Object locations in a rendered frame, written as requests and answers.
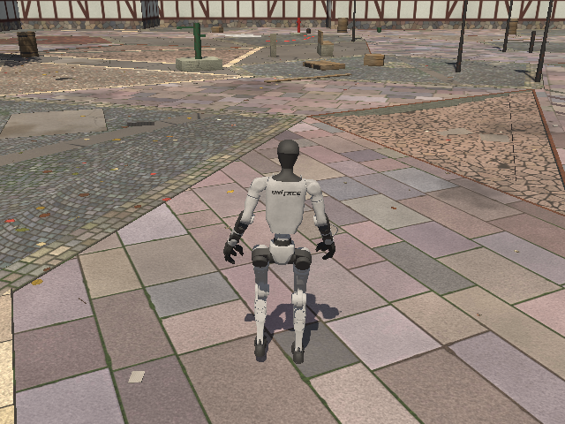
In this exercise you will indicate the left robot hand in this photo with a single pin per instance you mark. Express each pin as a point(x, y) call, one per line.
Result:
point(228, 250)

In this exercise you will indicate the right robot forearm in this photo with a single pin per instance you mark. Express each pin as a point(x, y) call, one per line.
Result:
point(326, 233)

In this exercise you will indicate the robot right thigh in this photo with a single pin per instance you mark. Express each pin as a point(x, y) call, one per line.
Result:
point(301, 268)

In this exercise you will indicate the humanoid robot torso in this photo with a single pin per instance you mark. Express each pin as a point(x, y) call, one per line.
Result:
point(285, 202)

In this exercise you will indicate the left robot forearm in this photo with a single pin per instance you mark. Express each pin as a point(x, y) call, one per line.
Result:
point(237, 231)

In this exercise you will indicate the robot left upper arm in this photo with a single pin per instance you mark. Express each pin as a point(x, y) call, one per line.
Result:
point(252, 198)

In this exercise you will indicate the right robot hand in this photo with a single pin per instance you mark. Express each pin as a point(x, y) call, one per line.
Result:
point(323, 247)

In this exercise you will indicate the robot right upper arm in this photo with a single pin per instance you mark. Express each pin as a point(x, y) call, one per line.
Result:
point(313, 188)

